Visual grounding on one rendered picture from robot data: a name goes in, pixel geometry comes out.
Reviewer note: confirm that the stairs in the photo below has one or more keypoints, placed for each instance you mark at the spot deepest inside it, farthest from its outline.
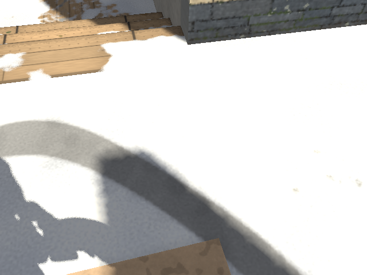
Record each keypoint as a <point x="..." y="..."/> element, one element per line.
<point x="83" y="27"/>

